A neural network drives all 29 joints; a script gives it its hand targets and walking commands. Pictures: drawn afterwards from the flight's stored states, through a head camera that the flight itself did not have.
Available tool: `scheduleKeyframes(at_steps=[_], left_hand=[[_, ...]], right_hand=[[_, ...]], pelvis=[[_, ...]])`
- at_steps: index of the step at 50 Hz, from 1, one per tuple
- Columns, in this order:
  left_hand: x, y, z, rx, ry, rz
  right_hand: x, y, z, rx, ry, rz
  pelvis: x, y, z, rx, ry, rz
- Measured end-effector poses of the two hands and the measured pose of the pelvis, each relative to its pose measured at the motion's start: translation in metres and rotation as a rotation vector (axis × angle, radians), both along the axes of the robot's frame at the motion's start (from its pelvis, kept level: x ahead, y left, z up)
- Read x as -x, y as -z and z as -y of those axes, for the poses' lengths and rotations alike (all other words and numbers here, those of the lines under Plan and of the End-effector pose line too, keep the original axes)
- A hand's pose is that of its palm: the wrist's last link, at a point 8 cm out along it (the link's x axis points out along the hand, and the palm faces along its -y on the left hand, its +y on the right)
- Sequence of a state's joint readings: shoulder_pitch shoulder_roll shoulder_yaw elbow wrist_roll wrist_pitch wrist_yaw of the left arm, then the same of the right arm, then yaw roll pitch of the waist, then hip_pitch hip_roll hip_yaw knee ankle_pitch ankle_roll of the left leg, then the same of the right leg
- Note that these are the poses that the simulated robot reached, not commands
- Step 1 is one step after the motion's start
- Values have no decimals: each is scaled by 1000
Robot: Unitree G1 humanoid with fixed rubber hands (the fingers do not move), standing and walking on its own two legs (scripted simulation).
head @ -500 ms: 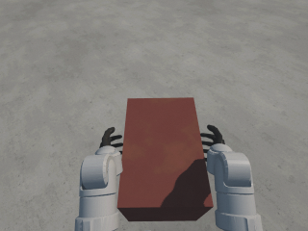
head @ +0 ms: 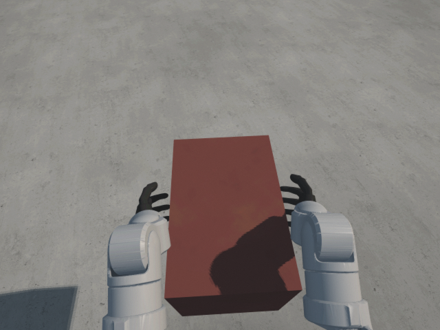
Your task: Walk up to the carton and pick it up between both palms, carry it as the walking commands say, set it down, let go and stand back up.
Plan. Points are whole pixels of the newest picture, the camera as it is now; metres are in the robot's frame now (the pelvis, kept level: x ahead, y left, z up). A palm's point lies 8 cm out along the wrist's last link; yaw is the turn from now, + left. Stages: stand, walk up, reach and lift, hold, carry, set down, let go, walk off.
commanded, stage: carry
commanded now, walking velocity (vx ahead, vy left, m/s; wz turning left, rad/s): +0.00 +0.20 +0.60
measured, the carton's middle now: (225, 224) +0.34 +0.02 -0.01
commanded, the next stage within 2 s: none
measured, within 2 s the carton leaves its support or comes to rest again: neither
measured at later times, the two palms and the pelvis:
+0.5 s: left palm out of the picture +0.17 +0.37 +0.07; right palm (162, 242) +0.26 +0.12 +0.07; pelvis -0.07 +0.14 +0.00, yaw +17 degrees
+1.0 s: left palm out of the picture -0.02 +0.53 +0.08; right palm out of the picture +0.13 +0.31 +0.09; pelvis -0.19 +0.25 +0.01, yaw +33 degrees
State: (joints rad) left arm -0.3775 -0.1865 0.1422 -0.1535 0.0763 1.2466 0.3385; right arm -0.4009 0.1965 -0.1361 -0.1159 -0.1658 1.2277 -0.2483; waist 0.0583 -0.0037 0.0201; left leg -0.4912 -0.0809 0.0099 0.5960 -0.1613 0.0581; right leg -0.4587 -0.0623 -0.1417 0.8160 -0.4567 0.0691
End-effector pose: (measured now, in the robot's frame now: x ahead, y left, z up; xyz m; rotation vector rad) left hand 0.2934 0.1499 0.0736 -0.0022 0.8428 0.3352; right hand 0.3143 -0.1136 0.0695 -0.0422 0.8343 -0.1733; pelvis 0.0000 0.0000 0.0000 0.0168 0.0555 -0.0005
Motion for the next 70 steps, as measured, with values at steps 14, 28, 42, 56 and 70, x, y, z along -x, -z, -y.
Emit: scheduleKeyframes(at_steps=[14, 28, 42, 56, 70], left_hand=[[34, -30, -100, -5, -39, 58], [148, 2, -238, 3, -327, -2], [226, -28, -314, -24, -396, 38], [362, -6, -390, 30, -604, 5], [378, -36, -375, -26, -462, 27]], right_hand=[[23, -30, -101, -15, -21, 59], [63, -1, -259, 7, -330, -1], [125, -25, -343, -32, -384, 37], [214, -17, -450, 37, -607, 5], [258, -37, -415, 2, -486, 36]], pelvis=[[30, -12, -83, -44, -193, 10], [83, 0, -150, 2, -341, -2], [145, -13, -207, -45, -540, -4], [219, -9, -251, 22, -590, 10], [259, -14, -260, 14, -593, 36]])
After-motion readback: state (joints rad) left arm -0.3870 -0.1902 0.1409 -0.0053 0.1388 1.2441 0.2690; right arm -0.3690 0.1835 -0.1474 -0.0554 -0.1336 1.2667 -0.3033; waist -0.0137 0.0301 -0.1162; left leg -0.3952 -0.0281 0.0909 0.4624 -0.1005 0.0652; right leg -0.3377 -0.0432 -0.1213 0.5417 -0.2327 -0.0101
